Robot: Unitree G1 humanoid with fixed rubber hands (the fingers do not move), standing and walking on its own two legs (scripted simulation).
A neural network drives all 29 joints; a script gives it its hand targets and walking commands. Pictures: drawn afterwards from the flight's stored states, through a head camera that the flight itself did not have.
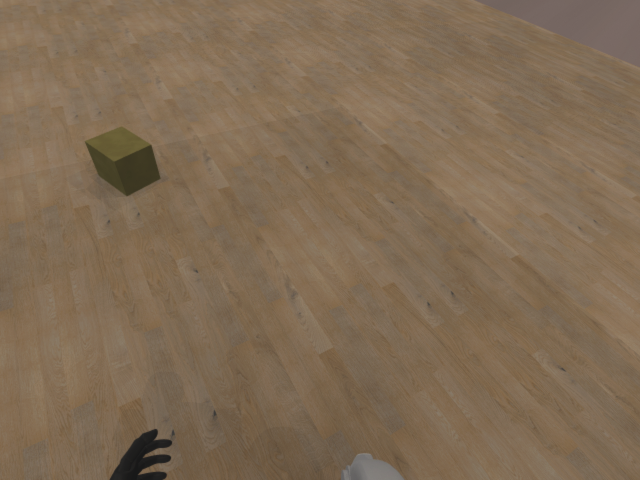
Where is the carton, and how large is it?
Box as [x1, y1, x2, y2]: [85, 126, 160, 195]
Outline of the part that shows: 121,126 86,140 85,142 98,174 124,194 128,195 160,178 151,145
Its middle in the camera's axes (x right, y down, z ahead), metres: -0.93 -0.39 +1.85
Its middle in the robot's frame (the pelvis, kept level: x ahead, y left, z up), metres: +1.73 +0.64 -0.66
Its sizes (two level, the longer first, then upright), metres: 0.231 0.188 0.196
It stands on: the floor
